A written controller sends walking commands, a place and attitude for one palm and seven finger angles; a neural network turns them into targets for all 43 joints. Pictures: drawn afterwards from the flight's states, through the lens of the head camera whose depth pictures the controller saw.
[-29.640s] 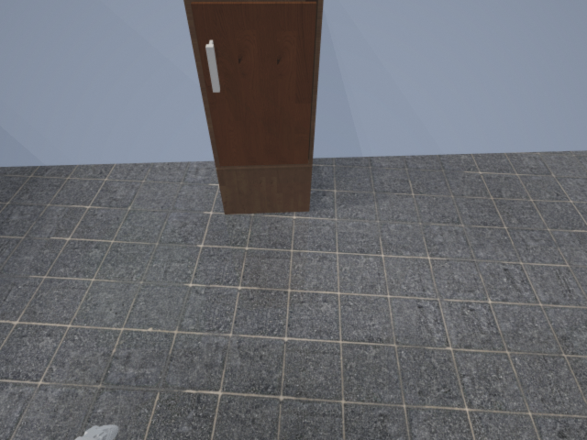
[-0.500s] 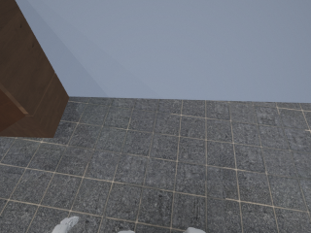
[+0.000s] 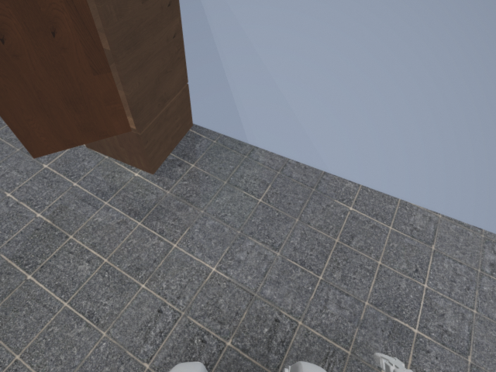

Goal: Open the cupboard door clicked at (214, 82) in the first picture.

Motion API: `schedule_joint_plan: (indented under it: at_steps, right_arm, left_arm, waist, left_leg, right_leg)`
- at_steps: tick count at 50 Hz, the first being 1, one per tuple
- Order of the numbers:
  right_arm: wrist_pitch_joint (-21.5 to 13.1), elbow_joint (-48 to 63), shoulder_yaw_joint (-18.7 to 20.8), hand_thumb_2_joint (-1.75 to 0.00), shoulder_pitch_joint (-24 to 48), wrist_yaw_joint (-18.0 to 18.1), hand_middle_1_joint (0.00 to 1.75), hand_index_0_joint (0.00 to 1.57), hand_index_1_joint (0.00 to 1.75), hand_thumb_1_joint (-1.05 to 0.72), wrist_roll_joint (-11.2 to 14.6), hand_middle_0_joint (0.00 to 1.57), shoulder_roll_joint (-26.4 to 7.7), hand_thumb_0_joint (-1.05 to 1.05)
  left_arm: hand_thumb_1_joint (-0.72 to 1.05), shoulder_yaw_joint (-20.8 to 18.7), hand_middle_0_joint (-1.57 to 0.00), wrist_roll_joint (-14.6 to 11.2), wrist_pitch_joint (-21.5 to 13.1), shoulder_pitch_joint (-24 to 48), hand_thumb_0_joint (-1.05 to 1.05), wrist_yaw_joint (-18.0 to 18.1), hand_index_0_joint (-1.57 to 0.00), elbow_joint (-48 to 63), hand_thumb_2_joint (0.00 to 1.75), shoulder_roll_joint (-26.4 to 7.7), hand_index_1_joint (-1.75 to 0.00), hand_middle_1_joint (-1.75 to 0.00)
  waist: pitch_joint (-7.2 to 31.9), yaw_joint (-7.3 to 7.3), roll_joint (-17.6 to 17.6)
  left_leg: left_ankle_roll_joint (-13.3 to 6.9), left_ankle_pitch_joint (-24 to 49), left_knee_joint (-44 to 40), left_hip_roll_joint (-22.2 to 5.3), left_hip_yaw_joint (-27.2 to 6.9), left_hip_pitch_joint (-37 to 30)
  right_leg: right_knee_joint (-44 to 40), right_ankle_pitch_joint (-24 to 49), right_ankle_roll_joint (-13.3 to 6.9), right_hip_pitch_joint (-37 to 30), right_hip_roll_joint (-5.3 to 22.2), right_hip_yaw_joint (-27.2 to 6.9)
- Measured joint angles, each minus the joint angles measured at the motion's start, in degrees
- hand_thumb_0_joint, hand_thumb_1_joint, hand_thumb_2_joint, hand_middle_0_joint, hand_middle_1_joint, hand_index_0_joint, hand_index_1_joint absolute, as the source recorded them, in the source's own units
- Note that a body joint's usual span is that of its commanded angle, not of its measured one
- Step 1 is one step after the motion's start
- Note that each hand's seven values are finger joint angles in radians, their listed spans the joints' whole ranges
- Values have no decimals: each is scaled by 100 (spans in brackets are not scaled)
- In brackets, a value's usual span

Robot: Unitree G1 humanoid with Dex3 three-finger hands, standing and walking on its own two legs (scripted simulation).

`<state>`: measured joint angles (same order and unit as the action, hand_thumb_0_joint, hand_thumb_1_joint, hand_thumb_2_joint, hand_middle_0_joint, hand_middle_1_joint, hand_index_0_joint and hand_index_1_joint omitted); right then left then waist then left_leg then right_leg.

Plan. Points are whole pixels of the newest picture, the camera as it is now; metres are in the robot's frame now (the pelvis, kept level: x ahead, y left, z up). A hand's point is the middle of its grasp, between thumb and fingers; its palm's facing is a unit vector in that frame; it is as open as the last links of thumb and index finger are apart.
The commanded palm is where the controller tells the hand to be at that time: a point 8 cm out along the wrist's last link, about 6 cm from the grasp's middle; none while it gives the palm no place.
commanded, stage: turn to face it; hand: left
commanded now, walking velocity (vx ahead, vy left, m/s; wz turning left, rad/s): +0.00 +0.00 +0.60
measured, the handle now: out of the picture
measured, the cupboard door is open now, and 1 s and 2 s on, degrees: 51 51 51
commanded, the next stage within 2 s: take the last steps up to it in 0.72 s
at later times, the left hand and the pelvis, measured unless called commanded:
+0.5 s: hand out of the picture +0.04 +0.16 -0.14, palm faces +0.28 -0.93 -0.25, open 7.3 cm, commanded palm none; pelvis +0.01 -0.05 +0.02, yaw +18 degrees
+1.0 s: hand out of the picture -0.04 +0.18 -0.15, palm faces +0.46 -0.86 -0.23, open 7.3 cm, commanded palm none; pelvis +0.00 -0.03 +0.02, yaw +27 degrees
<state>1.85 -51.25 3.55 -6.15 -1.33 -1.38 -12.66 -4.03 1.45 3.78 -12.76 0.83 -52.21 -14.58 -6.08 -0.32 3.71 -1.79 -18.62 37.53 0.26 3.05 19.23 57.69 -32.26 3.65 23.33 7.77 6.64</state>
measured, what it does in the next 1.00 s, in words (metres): steps on the spot, turning left: right foot, then left foot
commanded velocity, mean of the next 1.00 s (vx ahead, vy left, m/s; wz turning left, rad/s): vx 0.06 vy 0.02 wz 0.39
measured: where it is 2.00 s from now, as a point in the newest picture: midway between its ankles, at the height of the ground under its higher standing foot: (195, 361)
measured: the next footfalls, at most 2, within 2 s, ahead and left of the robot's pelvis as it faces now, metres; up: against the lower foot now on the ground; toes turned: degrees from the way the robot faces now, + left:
right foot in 0.30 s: +0.07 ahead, -0.15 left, +0.00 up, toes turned +7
left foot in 0.66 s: +0.00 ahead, +0.09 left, +0.00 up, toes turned +27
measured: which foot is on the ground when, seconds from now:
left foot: down 0.00-0.30, up 0.32-0.64, down 0.66-1.00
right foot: up 0.00-0.28, down 0.30-0.66, up 0.68-1.00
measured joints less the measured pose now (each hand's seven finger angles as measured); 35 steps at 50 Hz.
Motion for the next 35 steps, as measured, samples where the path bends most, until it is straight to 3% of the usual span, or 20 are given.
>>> schedule_joint_plan:
  at_steps: [3, 6, 11, 14, 15, 17, 20, 22, 26, 31, 33, 35]
  right_arm:
    - [-15, 15, -44, -90, -86, 85, 30, 20, 30, -90, -17, 20, 29, 0]
    - [-10, -26, -74, -90, -175, 99, 30, 21, 30, -90, -23, 20, 32, 0]
    - [68, -94, -42, -90, -309, 73, 30, 21, 30, -90, -40, 20, 22, 0]
    - [140, -122, 12, -90, -385, 62, 30, 21, 30, -90, -16, 20, -3, 0]
    - [159, -119, 38, -90, -418, 52, 30, 21, 30, -90, 10, 20, -23, 0]
    - [214, -183, 113, -90, -380, 41, 30, 21, 30, -90, 23, 20, -121, 0]
    - [304, -273, 182, -90, -330, -5, 30, 21, 30, -90, 9, 20, -211, 0]
    - [318, -293, 184, -90, -311, -34, 30, 20, 30, -91, 8, 20, -213, 0]
    - [312, -319, 135, -90, -269, -51, 30, 20, 30, -91, 31, 19, -141, 0]
    - [245, -327, 42, -90, -78, -36, 30, 20, 30, -91, 60, 19, -41, 0]
    - [154, -264, -3, -90, -34, -39, 30, 20, 30, -91, 53, 19, -34, 0]
    - [57, -217, -24, -90, 33, -18, 30, 20, 30, -91, 18, 19, 34, 0]
  left_arm:
    - [91, -39, -20, -4, 32, 132, 1, -21, -20, -36, 90, -64, -30, -30]
    - [91, -40, -19, -14, -9, 242, 1, -44, -20, 56, 90, -70, -30, -30]
    - [91, 7, -19, -37, -65, 418, 1, -47, -20, 245, 90, -1, -30, -30]
    - [91, 55, -19, -51, -169, 442, 1, -50, -20, 365, 90, 59, -30, -30]
    - [91, 70, -19, -30, -231, 420, 0, -42, -20, 407, 90, 80, -30, -30]
    - [91, 132, -19, 10, -303, 420, 0, -11, -20, 411, 90, 213, -30, -30]
    - [91, 205, -20, 6, -293, 301, 0, 21, -20, 378, 90, 374, -30, -30]
    - [91, 227, -20, 10, -280, 217, 0, 34, -20, 324, 90, 435, -30, -30]
    - [91, 248, -20, 30, -302, 94, 0, 24, -21, 225, 90, 472, -30, -30]
    - [92, 173, -20, 54, -332, -69, 0, 2, -21, 101, 90, 337, -30, -30]
    - [91, 126, -20, 21, -297, -191, 0, -13, -21, 30, 90, 253, -30, -30]
    - [91, 78, -20, -8, -173, -200, 0, -13, -21, -83, 90, 122, -30, -30]
  waist:
    - [38, 2, -82]
    - [57, 1, -188]
    - [81, 95, -385]
    - [124, 141, -476]
    - [155, 133, -492]
    - [79, 160, -631]
    - [38, 192, -648]
    - [35, 227, -577]
    - [8, 198, -346]
    - [-48, 14, -138]
    - [2, -22, -122]
    - [-5, -49, -4]
  left_leg:
    - [43, 180, -361, 38, -173, -116]
    - [42, 397, -689, 68, -343, -228]
    - [151, 503, -768, 99, -682, -200]
    - [270, 408, -505, 162, -896, -31]
    - [279, 298, -295, 195, -936, 88]
    - [313, -571, 794, 237, -924, 453]
    - [397, -688, 2520, 209, -618, 940]
    - [475, -535, 2915, 99, -425, 1033]
    - [553, -629, 2166, -69, -154, 734]
    - [471, -623, 645, -83, 64, 100]
    - [370, 37, -253, -88, 125, -290]
    - [80, 135, -172, 2, 120, -205]
  right_leg:
    - [579, 419, 63, 403, -178, -352]
    - [350, 675, 94, 488, -265, -516]
    - [-841, 733, 67, 113, -449, -587]
    - [-2046, 1222, 7, -448, -583, -514]
    - [-2388, 1525, -175, -584, -575, -462]
    - [-2236, 1479, -396, -605, -552, -270]
    - [-2373, 1379, -434, -821, -423, -54]
    - [-2556, 1439, -418, -963, -335, 84]
    - [-2740, 1485, -397, -1141, -137, 357]
    - [-2502, 1324, -291, -1114, 50, 648]
    - [-2181, 1150, -206, -991, 102, 740]
    - [-1449, 558, -112, -666, 111, 443]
